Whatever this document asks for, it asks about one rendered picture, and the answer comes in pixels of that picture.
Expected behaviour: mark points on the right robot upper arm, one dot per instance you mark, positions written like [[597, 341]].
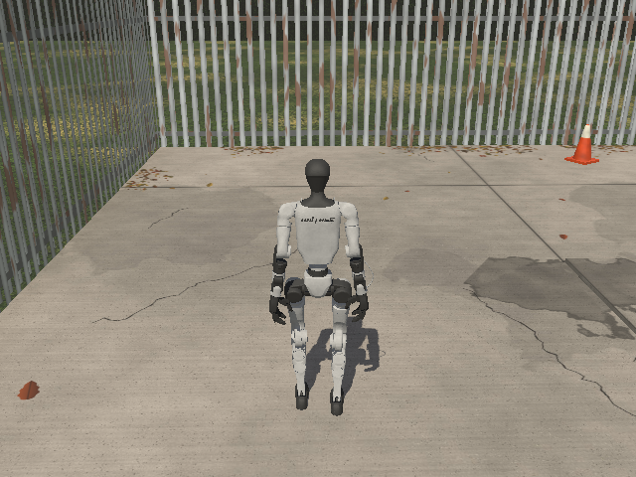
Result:
[[349, 212]]

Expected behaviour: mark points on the left robot upper arm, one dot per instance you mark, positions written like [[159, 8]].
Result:
[[286, 212]]

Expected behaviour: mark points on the robot right shin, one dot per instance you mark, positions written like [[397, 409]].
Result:
[[338, 368]]

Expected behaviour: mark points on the robot left hand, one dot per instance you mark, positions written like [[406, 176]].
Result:
[[273, 309]]

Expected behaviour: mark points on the left robot forearm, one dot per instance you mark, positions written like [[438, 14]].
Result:
[[278, 275]]

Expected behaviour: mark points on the robot right foot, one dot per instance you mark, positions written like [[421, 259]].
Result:
[[336, 406]]

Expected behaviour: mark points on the right robot forearm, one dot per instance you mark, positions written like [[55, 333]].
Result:
[[358, 273]]

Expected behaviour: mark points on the robot right hand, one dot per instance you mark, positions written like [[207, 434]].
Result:
[[363, 307]]

